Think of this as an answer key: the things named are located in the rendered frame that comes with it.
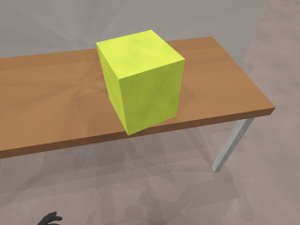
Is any left robot hand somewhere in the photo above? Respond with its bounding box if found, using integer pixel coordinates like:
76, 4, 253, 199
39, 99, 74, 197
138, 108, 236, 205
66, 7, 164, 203
38, 211, 63, 225

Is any table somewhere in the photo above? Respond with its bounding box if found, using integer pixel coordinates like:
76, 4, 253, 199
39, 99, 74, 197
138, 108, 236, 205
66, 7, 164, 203
0, 37, 276, 173

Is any carton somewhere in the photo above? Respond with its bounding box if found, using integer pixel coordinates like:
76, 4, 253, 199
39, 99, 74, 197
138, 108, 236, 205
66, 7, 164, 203
96, 30, 186, 136

